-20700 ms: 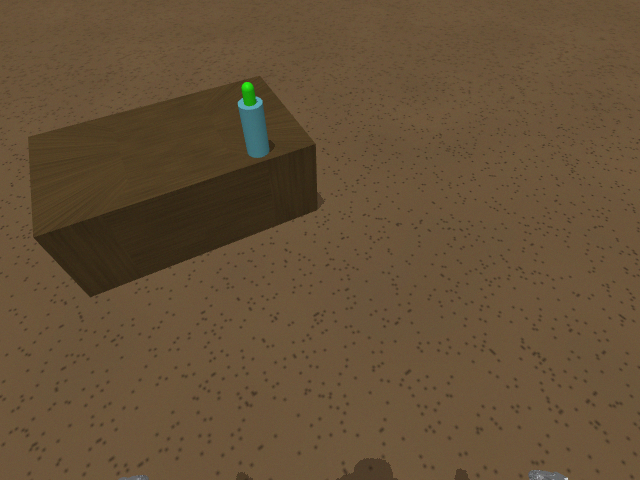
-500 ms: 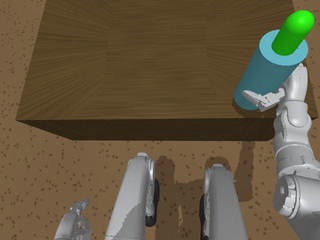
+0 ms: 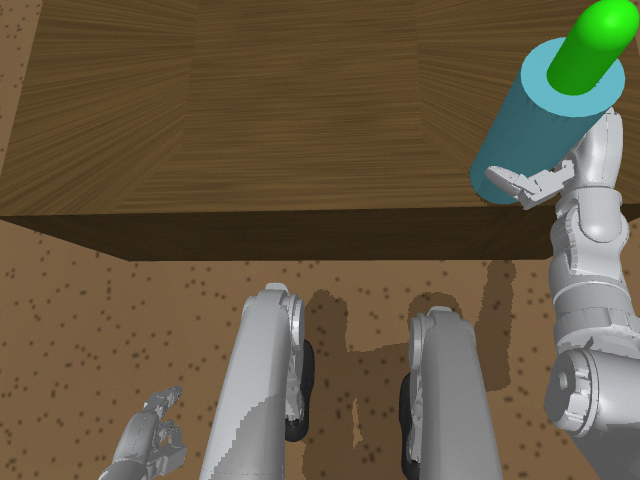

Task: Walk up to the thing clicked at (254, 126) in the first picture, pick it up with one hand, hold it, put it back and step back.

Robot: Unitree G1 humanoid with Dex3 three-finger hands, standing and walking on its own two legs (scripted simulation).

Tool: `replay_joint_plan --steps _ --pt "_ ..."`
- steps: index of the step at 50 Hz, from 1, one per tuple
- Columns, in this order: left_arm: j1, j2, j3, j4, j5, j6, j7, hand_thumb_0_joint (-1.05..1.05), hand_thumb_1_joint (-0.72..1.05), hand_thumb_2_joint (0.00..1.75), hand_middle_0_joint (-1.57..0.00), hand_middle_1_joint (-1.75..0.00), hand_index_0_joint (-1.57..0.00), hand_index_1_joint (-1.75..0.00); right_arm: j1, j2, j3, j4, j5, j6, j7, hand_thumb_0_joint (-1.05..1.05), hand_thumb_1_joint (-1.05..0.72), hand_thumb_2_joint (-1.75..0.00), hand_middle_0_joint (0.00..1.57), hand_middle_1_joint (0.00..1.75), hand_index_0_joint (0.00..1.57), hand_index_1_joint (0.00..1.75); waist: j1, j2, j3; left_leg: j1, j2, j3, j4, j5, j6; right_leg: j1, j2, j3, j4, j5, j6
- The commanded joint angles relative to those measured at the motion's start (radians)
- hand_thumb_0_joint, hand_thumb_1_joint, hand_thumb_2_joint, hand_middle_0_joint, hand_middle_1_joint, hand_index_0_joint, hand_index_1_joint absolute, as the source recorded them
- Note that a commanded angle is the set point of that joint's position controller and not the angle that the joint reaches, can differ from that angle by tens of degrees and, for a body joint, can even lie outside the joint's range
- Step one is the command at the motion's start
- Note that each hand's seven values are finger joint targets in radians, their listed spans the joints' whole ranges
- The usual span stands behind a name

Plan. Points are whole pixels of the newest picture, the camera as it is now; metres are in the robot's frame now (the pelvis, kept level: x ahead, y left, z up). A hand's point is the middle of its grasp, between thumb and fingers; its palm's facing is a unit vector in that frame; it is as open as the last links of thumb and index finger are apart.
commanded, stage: lower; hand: right
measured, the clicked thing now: (541, 118) +0.49 -0.17 +0.03
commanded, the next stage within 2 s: loosen in 0.04 s
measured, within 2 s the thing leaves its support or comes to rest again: neither
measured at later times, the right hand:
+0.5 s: hand (537, 136) +0.49 -0.18 -0.01, palm faces +0.05 +1.00 -0.03, open 12.0 cm
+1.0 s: hand (567, 116) +0.50 -0.20 +0.02, palm faces +0.09 +1.00 -0.04, open 16.8 cm
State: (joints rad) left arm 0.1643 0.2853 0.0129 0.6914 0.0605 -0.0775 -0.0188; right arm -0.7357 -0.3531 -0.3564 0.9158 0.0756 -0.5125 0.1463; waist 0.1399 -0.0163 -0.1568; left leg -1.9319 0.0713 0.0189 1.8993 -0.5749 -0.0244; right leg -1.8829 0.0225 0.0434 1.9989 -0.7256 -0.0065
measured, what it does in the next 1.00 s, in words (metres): stands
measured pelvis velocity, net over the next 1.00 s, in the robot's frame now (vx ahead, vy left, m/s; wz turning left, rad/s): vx -0.01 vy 0.00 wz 0.00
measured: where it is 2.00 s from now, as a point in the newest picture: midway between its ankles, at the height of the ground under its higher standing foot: (354, 426)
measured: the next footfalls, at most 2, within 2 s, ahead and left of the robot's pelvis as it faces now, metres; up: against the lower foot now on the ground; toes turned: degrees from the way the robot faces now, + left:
none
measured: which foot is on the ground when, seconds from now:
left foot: down 0.00-1.00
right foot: down 0.00-1.00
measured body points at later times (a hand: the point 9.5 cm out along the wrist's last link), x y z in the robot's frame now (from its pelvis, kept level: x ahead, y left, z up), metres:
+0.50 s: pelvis -0.01 +0.00 -0.01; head +0.19 -0.03 +0.39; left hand +0.07 +0.28 -0.13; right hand +0.48 -0.23 -0.01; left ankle +0.11 +0.14 -0.43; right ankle +0.06 -0.11 -0.43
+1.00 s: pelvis -0.01 +0.00 -0.01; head +0.19 -0.03 +0.39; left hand +0.09 +0.27 -0.13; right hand +0.49 -0.25 +0.02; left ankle +0.11 +0.14 -0.43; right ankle +0.06 -0.11 -0.43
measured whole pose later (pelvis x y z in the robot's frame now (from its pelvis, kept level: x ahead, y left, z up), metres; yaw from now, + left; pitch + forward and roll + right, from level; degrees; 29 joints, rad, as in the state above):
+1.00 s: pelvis -0.01 +0.00 -0.01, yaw +0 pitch +34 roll +4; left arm 0.17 0.28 -0.01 0.65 0.03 -0.03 -0.02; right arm -0.82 -0.40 -0.39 0.87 0.07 -0.45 0.15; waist 0.12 -0.02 -0.15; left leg -1.94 0.08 0.02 1.91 -0.56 -0.03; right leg -1.90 0.03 0.05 2.02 -0.71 -0.01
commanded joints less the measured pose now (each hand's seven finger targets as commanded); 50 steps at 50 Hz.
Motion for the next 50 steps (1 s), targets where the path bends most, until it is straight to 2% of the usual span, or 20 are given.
replay_joint_plan --steps 1,4,7,8,9,16,20,21,22,25,26,28,29,31,32,34,35,40,44,50 --pt "0.170 0.202 0.078 -0.037 -0.002 -0.009 0.016 0.00 0.91 0.88 -0.20 -0.29 -0.20 -0.29 -0.511 -0.183 -0.021 -0.281 0.047 -0.112 0.000 0.00 0.02 -1.34 1.26 1.47 1.32 1.47 0.035 -0.138 -0.714 0.441 -0.026 0.008 -0.162 0.204 0.063 0.400 0.004 -0.002 -0.277 0.258 -0.007" --pt "0.189 0.198 0.074 -0.035 -0.001 -0.003 0.011 0.00 0.91 0.88 -0.20 -0.29 -0.20 -0.29 -0.532 -0.236 -0.047 -0.299 0.031 -0.115 0.005 0.00 0.00 -1.36 1.28 1.49 1.34 1.49 0.020 -0.164 -0.754 0.442 -0.021 0.006 -0.140 0.237 0.067 0.408 0.006 -0.007 -0.263 0.291 -0.004" --pt "0.182 0.211 0.083 -0.040 0.003 0.002 0.008 0.00 0.91 0.88 -0.20 -0.29 -0.20 -0.29 -0.524 -0.196 -0.020 -0.222 0.021 -0.100 0.010 0.00 0.04 -1.34 1.25 1.47 1.31 1.47 0.034 -0.145 -0.697 0.405 -0.020 0.009 -0.140 0.179 0.064 0.361 0.006 -0.007 -0.257 0.226 -0.008" --pt "0.185 0.203 0.077 -0.043 0.001 0.003 0.007 0.00 0.90 0.88 -0.20 -0.30 -0.21 -0.29 -0.555 -0.196 -0.019 -0.264 0.024 -0.106 0.012 0.00 0.10 -1.27 1.25 1.42 1.32 1.42 0.040 -0.146 -0.700 0.395 -0.018 0.012 -0.136 0.184 0.064 0.364 0.007 -0.005 -0.255 0.229 -0.007" --pt "0.185 0.204 0.073 -0.048 0.000 0.004 0.005 0.00 0.94 0.86 -0.19 -0.30 -0.21 -0.27 -0.566 -0.237 -0.039 -0.275 0.018 -0.107 0.008 0.00 0.14 -1.19 1.21 1.34 1.25 1.34 0.018 -0.165 -0.736 0.419 -0.017 0.006 -0.136 0.175 0.065 0.368 0.009 -0.009 -0.261 0.218 -0.006" --pt "0.186 0.215 0.077 -0.056 -0.005 0.012 0.005 0.00 0.95 0.85 -0.19 -0.29 -0.22 -0.26 -0.586 -0.234 -0.030 -0.267 0.009 -0.085 0.001 0.00 0.34 -0.63 1.09 0.90 1.11 0.91 0.026 -0.146 -0.700 0.386 -0.019 0.015 -0.147 0.117 0.061 0.357 0.007 0.014 -0.294 0.135 -0.009" --pt "0.175 0.210 0.067 -0.067 -0.003 0.007 0.005 0.00 0.92 0.87 -0.19 -0.29 -0.20 -0.27 -0.520 -0.181 0.008 -0.173 0.007 -0.072 0.012 0.00 0.50 -0.48 0.97 0.74 0.99 0.74 0.030 -0.131 -0.690 0.389 -0.019 0.016 -0.149 0.108 0.061 0.333 0.008 -0.001 -0.276 0.136 -0.013" --pt "0.191 0.224 0.081 -0.057 -0.003 0.009 0.009 0.00 0.92 0.87 -0.19 -0.29 -0.21 -0.27 -0.603 -0.248 -0.031 -0.268 0.010 -0.085 0.006 0.00 0.54 -0.41 0.89 0.67 0.91 0.67 0.028 -0.138 -0.704 0.397 -0.018 0.012 -0.151 0.105 0.059 0.321 0.009 -0.002 -0.270 0.132 -0.014" --pt "0.179 0.215 0.069 -0.068 -0.006 0.007 0.009 0.00 0.92 0.88 -0.19 -0.29 -0.20 -0.27 -0.538 -0.232 -0.023 -0.197 0.006 -0.073 0.007 0.00 0.59 -0.36 0.82 0.63 0.84 0.63 0.020 -0.126 -0.701 0.408 -0.019 0.014 -0.159 0.104 0.058 0.329 0.010 -0.007 -0.275 0.133 -0.016" --pt "0.192 0.220 0.075 -0.051 -0.007 0.007 0.009 0.00 0.92 0.87 -0.18 -0.29 -0.20 -0.27 -0.554 -0.212 -0.013 -0.196 0.008 -0.072 0.007 0.00 0.60 -0.23 0.68 0.47 0.69 0.47 0.029 -0.133 -0.656 0.374 -0.019 0.015 -0.155 0.092 0.060 0.326 0.005 0.006 -0.290 0.113 -0.012" --pt "0.192 0.217 0.070 -0.048 -0.009 0.005 0.009 0.00 0.92 0.88 -0.19 -0.29 -0.20 -0.27 -0.502 -0.167 0.007 -0.119 0.010 -0.061 0.011 0.00 0.61 -0.20 0.67 0.45 0.69 0.45 0.039 -0.111 -0.617 0.348 -0.022 0.022 -0.156 0.088 0.060 0.320 0.005 0.015 -0.290 0.110 -0.012" --pt "0.189 0.208 0.060 -0.059 -0.013 0.005 0.007 0.00 0.92 0.88 -0.19 -0.29 -0.20 -0.28 -0.477 -0.179 -0.015 -0.102 0.015 -0.058 0.014 0.00 0.61 -0.18 0.60 0.40 0.61 0.40 0.037 -0.079 -0.594 0.357 -0.022 0.023 -0.158 0.095 0.058 0.283 0.006 0.017 -0.285 0.116 -0.016" --pt "0.201 0.212 0.068 -0.057 -0.011 0.010 0.009 0.00 0.91 0.89 -0.19 -0.30 -0.20 -0.29 -0.519 -0.229 -0.029 -0.194 0.012 -0.063 0.011 0.00 0.61 -0.17 0.56 0.38 0.57 0.38 0.025 -0.114 -0.630 0.370 -0.022 0.016 -0.152 0.114 0.060 0.293 0.007 0.005 -0.278 0.141 -0.015" --pt "0.198 0.212 0.065 -0.069 -0.010 0.013 0.005 0.00 0.91 0.88 -0.19 -0.30 -0.20 -0.29 -0.450 -0.205 -0.020 -0.127 0.008 -0.048 0.016 0.00 0.61 -0.15 0.46 0.32 0.47 0.32 0.023 -0.091 -0.637 0.415 -0.022 0.015 -0.157 0.124 0.058 0.278 0.009 -0.011 -0.264 0.160 -0.020" --pt "0.197 0.192 0.056 -0.073 -0.012 0.014 0.003 0.00 0.91 0.89 -0.19 -0.30 -0.20 -0.29 -0.500 -0.171 0.005 -0.196 0.014 -0.056 0.019 0.00 0.61 -0.14 0.43 0.30 0.44 0.30 0.034 -0.090 -0.660 0.419 -0.022 0.012 -0.158 0.144 0.057 0.291 0.009 -0.014 -0.258 0.182 -0.020" --pt "0.187 0.203 0.059 -0.071 -0.015 0.014 0.002 0.00 0.90 0.89 -0.20 -0.30 -0.20 -0.30 -0.433 -0.191 -0.027 -0.095 0.013 -0.042 0.019 0.00 0.61 -0.12 0.36 0.25 0.37 0.25 0.029 -0.088 -0.610 0.398 -0.022 0.016 -0.161 0.120 0.057 0.267 0.010 -0.011 -0.267 0.160 -0.018" --pt "0.193 0.200 0.065 -0.080 -0.015 0.015 0.002 0.00 0.90 0.89 -0.20 -0.30 -0.20 -0.30 -0.482 -0.193 -0.013 -0.208 0.018 -0.048 0.020 0.00 0.60 -0.13 0.32 0.24 0.32 0.24 0.025 -0.097 -0.658 0.426 -0.023 0.010 -0.167 0.133 0.057 0.278 0.010 -0.017 -0.263 0.167 -0.021" --pt "0.189 0.198 0.060 -0.070 -0.017 0.018 0.001 0.00 0.92 0.87 -0.19 -0.30 -0.20 -0.28 -0.472 -0.175 -0.003 -0.167 0.015 -0.048 0.019 0.00 0.52 -0.17 0.22 0.21 0.23 0.21 0.031 -0.119 -0.637 0.383 -0.020 0.015 -0.142 0.153 0.061 0.302 0.007 -0.004 -0.260 0.198 -0.012" --pt "0.184 0.203 0.058 -0.085 -0.018 0.026 0.005 0.00 0.92 0.87 -0.19 -0.29 -0.20 -0.28 -0.582 -0.302 -0.054 -0.313 0.006 -0.054 0.006 0.00 0.53 -0.17 0.16 0.18 0.17 0.18 -0.003 -0.164 -0.739 0.436 -0.018 0.005 -0.155 0.140 0.060 0.364 0.005 -0.006 -0.283 0.185 -0.009" --pt "0.202 0.213 0.066 -0.089 -0.037 0.042 0.029 0.00 0.92 0.87 -0.18 -0.29 -0.19 -0.27 -0.596 -0.383 -0.091 -0.372 0.009 0.019 -0.005 0.00 0.60 -0.05 0.06 0.07 0.07 0.07 -0.004 -0.160 -0.844 0.583 -0.022 0.003 -0.241 0.175 0.055 0.499 -0.001 -0.001 -0.367 0.227 -0.009"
